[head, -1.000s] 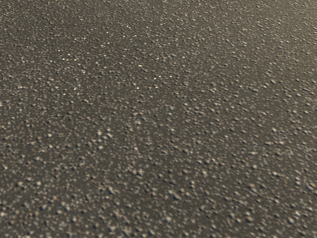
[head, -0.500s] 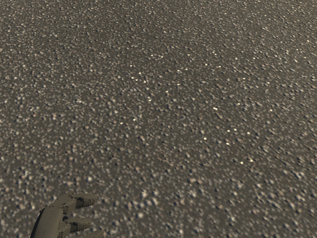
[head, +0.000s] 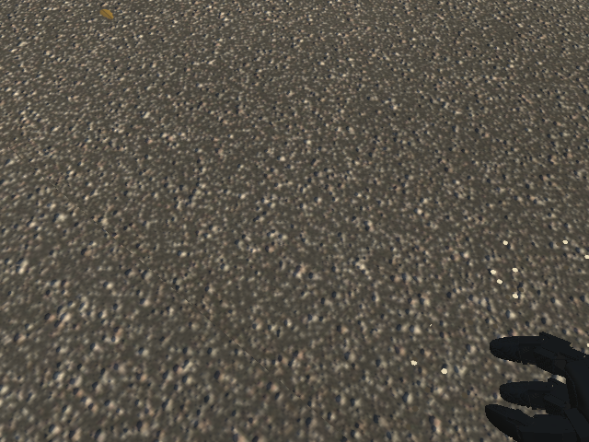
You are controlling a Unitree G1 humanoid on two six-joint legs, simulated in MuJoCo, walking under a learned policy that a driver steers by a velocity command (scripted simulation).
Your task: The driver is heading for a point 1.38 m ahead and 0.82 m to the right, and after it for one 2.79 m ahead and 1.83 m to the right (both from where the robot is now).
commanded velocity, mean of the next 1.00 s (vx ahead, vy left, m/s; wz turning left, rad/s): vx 0.63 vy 0.00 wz -0.71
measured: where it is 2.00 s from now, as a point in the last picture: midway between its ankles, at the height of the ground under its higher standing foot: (584, 289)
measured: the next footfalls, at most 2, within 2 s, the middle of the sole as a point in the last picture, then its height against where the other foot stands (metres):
left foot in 0.08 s outside the picture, level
right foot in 0.52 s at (388, 386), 0.10 m lower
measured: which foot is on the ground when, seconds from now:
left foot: up 0.00-0.06, down 0.08-0.52, up 0.54-0.84, down 0.86-1.00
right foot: down 0.00-0.08, up 0.10-0.50, down 0.52-0.84, up 0.86-1.00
